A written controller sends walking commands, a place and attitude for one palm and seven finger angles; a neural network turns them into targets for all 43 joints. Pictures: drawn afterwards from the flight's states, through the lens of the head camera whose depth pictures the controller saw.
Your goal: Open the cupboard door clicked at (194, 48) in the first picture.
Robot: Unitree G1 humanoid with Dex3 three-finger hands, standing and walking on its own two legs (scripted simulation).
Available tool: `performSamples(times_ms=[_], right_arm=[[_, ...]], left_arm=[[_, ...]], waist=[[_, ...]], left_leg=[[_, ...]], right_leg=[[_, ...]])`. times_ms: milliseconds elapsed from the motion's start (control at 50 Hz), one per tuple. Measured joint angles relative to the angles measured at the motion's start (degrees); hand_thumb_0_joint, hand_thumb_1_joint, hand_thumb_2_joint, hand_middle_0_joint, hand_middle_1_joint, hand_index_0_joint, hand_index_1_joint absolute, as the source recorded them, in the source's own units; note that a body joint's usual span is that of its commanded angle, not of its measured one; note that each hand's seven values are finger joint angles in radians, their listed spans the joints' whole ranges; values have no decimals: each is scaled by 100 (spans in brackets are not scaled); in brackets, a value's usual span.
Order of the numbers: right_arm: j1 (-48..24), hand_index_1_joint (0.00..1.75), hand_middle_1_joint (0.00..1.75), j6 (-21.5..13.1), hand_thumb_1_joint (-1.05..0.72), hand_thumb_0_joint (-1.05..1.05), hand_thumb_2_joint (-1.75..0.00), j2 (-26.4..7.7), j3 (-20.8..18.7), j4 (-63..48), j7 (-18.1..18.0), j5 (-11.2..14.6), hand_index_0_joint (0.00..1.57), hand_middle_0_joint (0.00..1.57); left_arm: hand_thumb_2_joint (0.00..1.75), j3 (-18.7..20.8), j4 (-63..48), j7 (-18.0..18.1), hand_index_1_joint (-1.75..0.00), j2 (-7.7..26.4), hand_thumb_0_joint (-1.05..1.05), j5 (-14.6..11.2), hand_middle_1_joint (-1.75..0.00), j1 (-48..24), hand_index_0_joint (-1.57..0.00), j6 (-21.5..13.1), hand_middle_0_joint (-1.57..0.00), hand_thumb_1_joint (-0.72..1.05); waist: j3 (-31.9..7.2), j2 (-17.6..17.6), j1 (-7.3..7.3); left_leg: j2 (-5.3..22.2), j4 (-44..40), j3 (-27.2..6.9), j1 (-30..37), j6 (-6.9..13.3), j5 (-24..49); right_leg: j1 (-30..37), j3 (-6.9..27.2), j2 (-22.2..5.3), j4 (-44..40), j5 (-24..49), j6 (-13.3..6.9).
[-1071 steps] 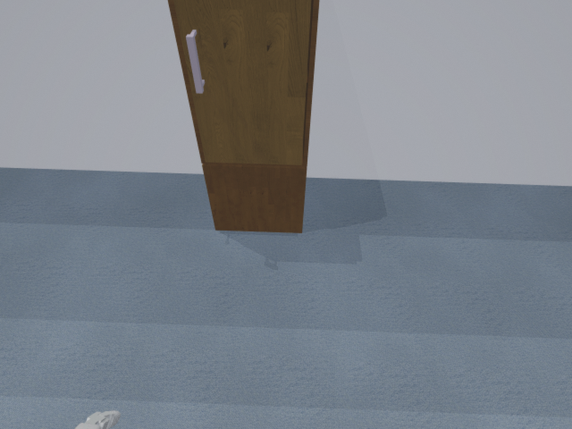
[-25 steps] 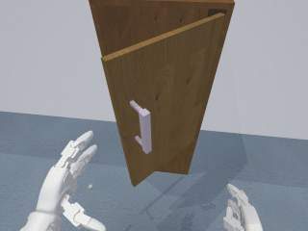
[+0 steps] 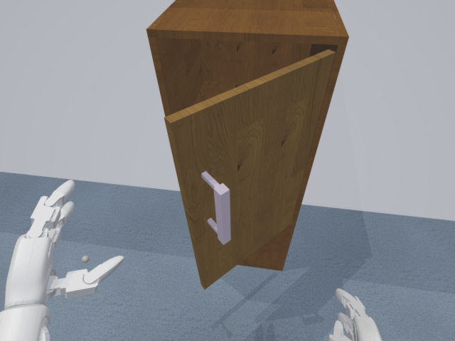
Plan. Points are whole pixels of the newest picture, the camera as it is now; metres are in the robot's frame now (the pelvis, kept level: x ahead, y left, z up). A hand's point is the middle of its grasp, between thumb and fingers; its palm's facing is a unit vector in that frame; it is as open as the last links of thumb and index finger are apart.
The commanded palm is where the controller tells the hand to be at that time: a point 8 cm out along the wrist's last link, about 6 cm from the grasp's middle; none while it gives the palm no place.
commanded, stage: draw the hand back to the body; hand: left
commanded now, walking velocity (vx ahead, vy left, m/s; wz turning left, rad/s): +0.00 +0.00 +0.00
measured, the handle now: (216, 209) +0.34 +0.07 +0.05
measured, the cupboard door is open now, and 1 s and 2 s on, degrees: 47 47 47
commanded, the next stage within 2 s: step back with the hand held close in 0.66 s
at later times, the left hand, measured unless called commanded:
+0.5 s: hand (64, 234) +0.20 +0.25 +0.16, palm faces +0.44 -0.80 -0.40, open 7.6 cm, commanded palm +0.15 +0.29 +0.17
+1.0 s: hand (59, 237) +0.20 +0.25 +0.16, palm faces +0.36 -0.80 -0.49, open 7.4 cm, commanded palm +0.14 +0.29 +0.19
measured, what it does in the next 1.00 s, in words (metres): stands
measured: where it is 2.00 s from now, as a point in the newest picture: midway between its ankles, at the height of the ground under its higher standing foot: outside the picture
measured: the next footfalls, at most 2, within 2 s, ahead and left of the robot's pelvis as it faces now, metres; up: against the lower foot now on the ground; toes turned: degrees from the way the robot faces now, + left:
left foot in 1.86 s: -0.05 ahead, +0.12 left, +0.00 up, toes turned +4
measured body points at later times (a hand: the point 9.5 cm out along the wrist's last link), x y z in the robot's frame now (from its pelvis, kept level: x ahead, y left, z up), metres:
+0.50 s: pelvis +0.01 -0.01 +0.01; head +0.00 -0.03 +0.46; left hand +0.17 +0.29 +0.18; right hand +0.20 -0.23 -0.07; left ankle -0.02 +0.11 -0.73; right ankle +0.01 -0.14 -0.73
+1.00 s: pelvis -0.02 +0.00 +0.01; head +0.00 -0.02 +0.46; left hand +0.17 +0.29 +0.19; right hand +0.17 -0.25 -0.07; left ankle -0.02 +0.11 -0.73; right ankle +0.01 -0.14 -0.73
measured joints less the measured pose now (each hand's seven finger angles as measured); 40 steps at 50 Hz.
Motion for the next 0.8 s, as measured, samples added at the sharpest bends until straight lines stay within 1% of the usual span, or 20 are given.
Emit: performSamples(times_ms=[160, 340, 420, 480, 560, 680, 800], right_arm=[[-209, 30, 30, 31, -91, 2, -89, -22, -91, 202, 41, -25, 20, 20], [-377, 30, 30, 105, -91, 1, -89, -47, -180, 307, 93, -49, 20, 20], [-423, 30, 30, 155, -91, 1, -89, -69, -212, 326, 132, -50, 20, 20], [-430, 30, 30, 188, -91, 1, -89, -72, -228, 339, 148, -59, 20, 20], [-420, 30, 30, 209, -91, 1, -89, -51, -235, 373, 140, -69, 20, 20], [-385, 30, 30, 187, -91, 1, -89, -26, -243, 427, 122, -74, 20, 20], [-397, 30, 30, 182, -91, 2, -89, -29, -260, 455, 134, -70, 20, 20]], left_arm=[[68, 424, 172, 4, -30, 52, 0, -28, -30, -270, -19, -103, -19, 39], [81, 872, 268, -28, -30, 168, 1, -90, -30, -507, -21, -175, -21, 70], [85, 888, 363, -41, -30, 73, 1, -107, -30, -565, -21, -181, -21, 80], [87, 785, 407, -75, -30, -6, 1, -103, -30, -538, -21, -151, -21, 84], [89, 694, 432, -108, -30, -16, 1, -94, -30, -478, -21, -127, -21, 87], [89, 752, 400, -94, -30, 51, 1, -84, -30, -474, -21, -150, -22, 89], [90, 793, 440, -103, -30, 43, 1, -96, -30, -535, -21, -165, -21, 89]], waist=[[112, 0, 43], [178, 8, 106], [214, 33, 111], [232, 31, 108], [250, 8, 102], [244, 1, 100], [253, 25, 91]], left_leg=[[16, -548, 60, 472, -17, 208], [62, -952, 71, 781, -60, 377], [75, -1063, 70, 844, -72, 438], [83, -1126, 70, 871, -80, 478], [108, -1174, 70, 909, -99, 505], [145, -1197, 67, 958, -123, 521], [153, -1223, 81, 981, -122, 558]], right_leg=[[419, 47, 22, -477, 187, -13], [707, 46, 73, -847, 341, -53], [767, 42, 87, -951, 397, -65], [786, 41, 95, -1000, 429, -76], [823, 37, 121, -1048, 458, -97], [886, 32, 158, -1107, 494, -122], [913, 45, 167, -1154, 547, -124]])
